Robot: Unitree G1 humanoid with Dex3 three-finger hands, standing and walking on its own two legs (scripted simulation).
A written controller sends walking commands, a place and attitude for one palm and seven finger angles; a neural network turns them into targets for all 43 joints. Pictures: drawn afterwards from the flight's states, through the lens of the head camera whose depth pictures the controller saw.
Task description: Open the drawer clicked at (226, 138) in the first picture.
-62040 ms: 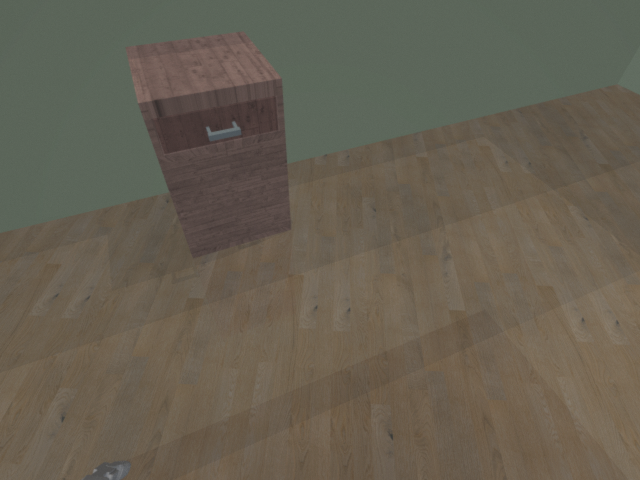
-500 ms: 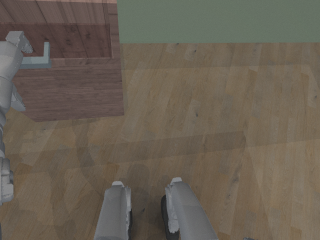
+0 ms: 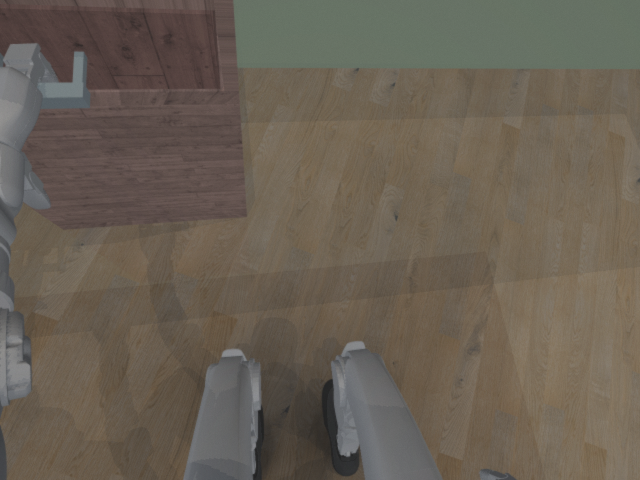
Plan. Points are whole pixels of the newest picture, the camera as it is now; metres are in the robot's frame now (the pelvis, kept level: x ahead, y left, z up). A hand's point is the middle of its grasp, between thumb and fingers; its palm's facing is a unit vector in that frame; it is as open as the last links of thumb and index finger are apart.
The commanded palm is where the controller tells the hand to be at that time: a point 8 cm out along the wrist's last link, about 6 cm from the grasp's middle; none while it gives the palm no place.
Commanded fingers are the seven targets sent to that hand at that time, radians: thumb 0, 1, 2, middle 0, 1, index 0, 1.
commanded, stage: lower the fingers behind the handle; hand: left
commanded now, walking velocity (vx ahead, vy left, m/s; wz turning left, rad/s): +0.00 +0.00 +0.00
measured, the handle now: (37, 79) +0.56 +0.32 +0.00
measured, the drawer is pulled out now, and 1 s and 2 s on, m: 0.00 0.00 0.05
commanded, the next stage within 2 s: close the thumb around the handle in 0.30 s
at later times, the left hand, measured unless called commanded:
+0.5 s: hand (20, 133) +0.50 +0.34 -0.03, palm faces -0.07 -0.01 -1.00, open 13.7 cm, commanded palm +0.52 +0.29 +0.02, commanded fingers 0.00 -0.16 0.44 -0.32 -1.24 -0.32 -1.24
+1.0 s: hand (19, 131) +0.51 +0.34 -0.03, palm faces -0.06 -0.02 -1.00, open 5.9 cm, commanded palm +0.52 +0.29 +0.02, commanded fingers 0.00 0.90 0.90 -0.40 -1.35 -0.40 -1.35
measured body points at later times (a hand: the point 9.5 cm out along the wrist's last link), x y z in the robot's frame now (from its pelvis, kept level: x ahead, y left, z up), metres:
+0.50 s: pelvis +0.00 -0.01 -0.01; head +0.21 +0.04 +0.39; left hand +0.50 +0.34 +0.03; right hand +0.05 -0.28 -0.12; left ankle +0.04 +0.08 -0.54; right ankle +0.07 -0.14 -0.54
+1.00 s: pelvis +0.01 +0.00 +0.00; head +0.22 +0.05 +0.40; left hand +0.50 +0.34 +0.03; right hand +0.06 -0.27 -0.11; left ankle +0.04 +0.08 -0.54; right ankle +0.07 -0.14 -0.54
